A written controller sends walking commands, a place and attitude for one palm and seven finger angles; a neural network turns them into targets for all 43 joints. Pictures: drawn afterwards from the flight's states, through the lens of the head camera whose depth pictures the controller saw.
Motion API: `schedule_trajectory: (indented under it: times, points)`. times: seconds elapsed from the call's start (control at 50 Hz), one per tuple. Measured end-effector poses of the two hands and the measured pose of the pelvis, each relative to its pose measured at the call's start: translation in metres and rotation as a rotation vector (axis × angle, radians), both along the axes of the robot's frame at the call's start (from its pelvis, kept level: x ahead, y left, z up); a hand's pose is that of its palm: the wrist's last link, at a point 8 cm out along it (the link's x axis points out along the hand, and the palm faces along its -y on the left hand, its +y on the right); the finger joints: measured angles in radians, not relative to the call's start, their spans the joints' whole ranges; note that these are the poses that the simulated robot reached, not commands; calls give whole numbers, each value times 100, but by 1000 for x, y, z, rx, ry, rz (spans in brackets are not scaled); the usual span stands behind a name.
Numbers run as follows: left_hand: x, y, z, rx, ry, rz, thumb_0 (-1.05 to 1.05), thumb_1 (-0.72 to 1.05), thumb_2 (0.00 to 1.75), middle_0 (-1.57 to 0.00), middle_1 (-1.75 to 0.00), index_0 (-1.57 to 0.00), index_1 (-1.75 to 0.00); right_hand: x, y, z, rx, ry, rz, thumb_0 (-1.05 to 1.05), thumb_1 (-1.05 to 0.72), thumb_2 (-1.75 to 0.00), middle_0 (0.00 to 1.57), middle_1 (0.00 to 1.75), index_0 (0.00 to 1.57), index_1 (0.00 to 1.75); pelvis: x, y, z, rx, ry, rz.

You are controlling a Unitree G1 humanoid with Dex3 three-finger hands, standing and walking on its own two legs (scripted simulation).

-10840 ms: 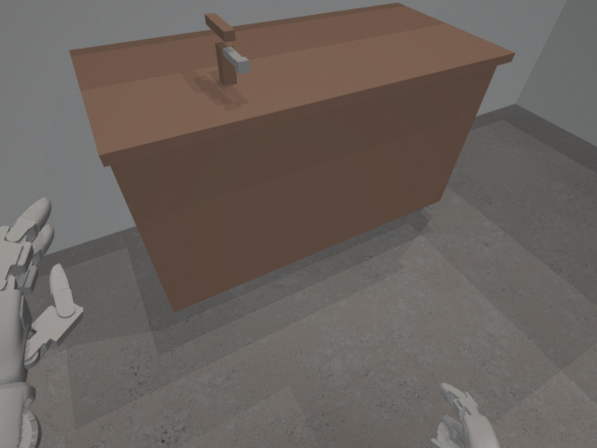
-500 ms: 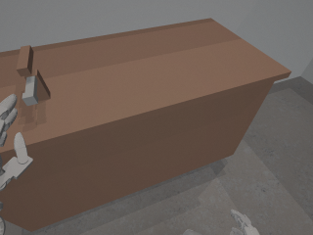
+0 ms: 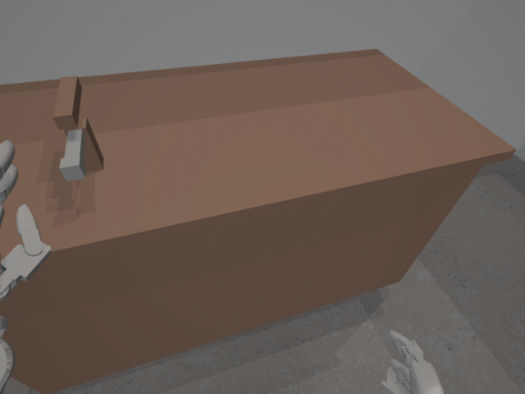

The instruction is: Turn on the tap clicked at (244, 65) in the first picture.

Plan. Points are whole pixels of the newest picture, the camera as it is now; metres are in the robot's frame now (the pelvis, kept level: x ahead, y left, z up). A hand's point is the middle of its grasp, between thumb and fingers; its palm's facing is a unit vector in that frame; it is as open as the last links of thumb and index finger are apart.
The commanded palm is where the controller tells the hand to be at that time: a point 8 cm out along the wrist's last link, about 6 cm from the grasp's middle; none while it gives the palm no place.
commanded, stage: shuffle to correct the standing spot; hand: left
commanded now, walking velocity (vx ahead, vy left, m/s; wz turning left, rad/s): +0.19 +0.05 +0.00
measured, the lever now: (73, 168) +0.41 +0.33 +0.13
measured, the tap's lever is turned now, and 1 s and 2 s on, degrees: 0 0 0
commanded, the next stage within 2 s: come to a stop and stand still in 0.32 s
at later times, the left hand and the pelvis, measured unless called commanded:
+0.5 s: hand (54, 189) +0.31 +0.29 +0.18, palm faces +0.41 -0.83 -0.38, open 7.4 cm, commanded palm +0.25 +0.32 +0.19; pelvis +0.08 +0.04 +0.00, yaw -1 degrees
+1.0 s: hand (38, 168) +0.33 +0.31 +0.20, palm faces +0.46 -0.76 -0.46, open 7.5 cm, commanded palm +0.25 +0.31 +0.19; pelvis +0.09 +0.04 +0.01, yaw -1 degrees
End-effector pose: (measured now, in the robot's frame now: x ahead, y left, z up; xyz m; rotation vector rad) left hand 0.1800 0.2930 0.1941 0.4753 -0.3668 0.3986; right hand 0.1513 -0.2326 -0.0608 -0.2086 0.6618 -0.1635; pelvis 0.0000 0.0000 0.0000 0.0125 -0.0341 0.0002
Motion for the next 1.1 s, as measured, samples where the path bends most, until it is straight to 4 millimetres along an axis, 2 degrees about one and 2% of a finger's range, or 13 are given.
schedule_trajectory:
  times: [0.08, 0.18, 0.28, 0.38, 0.44, 0.58, 0.7, 0.84, 0.94, 1.0, 1.04, 1.06, 1.1]
  points:
    - [8, -5, -7, 2, 48, 9, 1, 89, 90, -21, -30, -21, -30, 4, 17, -17, 54, 48, 38, 1, -90, -90, 20, 30, 20, 30, 15, 0, -3, -4, 11, -1]
    - [21, -7, -7, -7, 40, -11, 1, 88, 90, -21, -30, -21, -30, 14, 25, -34, 60, 147, 71, 1, -90, -90, 20, 30, 20, 30, 29, 7, -3, -22, 9, 16]
    - [38, 13, -3, 3, 38, 1, 1, 88, 90, -21, -30, -21, -30, 32, 29, -26, 17, 181, 67, 2, -90, -90, 20, 30, 20, 30, 45, 21, 3, -5, 19, 10]
    - [61, 34, -5, 18, -6, -19, 1, 88, 90, -21, -30, -21, -30, 62, 36, -22, -22, 96, 19, 2, -90, -90, 20, 30, 20, 30, 63, 41, -9, 0, 2, -7]
    - [78, 39, -4, 14, 8, -23, 1, 88, 90, -21, -30, -21, -30, 77, 47, -15, 4, 62, 3, 1, -90, -90, 20, 30, 20, 30, 72, 44, -5, 1, 3, -7]
    - [96, 20, 9, 23, 40, -72, 1, 89, 90, -21, -30, -21, -30, 99, 63, -3, 61, 24, 44, 1, -90, -90, 20, 30, 20, 30, 94, 38, 7, -15, 17, -23]
    - [108, 11, 7, 31, 70, -21, 1, 88, 90, -21, -30, -21, -30, 115, 50, -15, 81, 27, 58, 1, -90, -90, 20, 30, 20, 30, 107, 25, 3, -23, 8, -22]
    - [107, 9, -4, -21, 105, -18, 1, 88, 90, -21, -30, -21, -30, 113, 27, -10, 8, 53, 20, 1, -90, -90, 20, 30, 20, 30, 104, 29, 5, -15, 25, -23]
    - [95, 20, -8, -41, 100, -25, 1, 88, 90, -21, -30, -21, -30, 102, 24, 0, -43, 67, -15, 1, -91, -90, 20, 30, 20, 30, 99, 35, 7, -9, 13, -34]
    - [104, 52, 22, 133, -14, 4, 1, 88, 90, -22, -30, -22, -30, 94, 31, -1, -67, 74, 62, 1, -91, -90, 20, 30, 20, 30, 87, 36, 5, -19, 5, -23]
    - [111, 71, 38, 120, -91, 43, 1, 88, 90, -22, -30, -22, -30, 88, 37, -4, -39, 77, 87, 1, -91, -90, 20, 30, 20, 30, 78, 39, 4, -15, -6, -36]
    - [113, 75, 40, 95, -107, 47, 1, 88, 90, -21, -30, -22, -30, 84, 40, -4, -16, 66, 83, 1, -91, -90, 20, 30, 20, 30, 76, 42, 4, -13, -10, -46]
    - [114, 67, 34, 48, -83, 15, 1, 89, 90, -21, -30, -21, -30, 78, 47, -5, 37, 31, 55, 1, -90, -90, 20, 30, 20, 30, 73, 50, 5, -9, -16, -67]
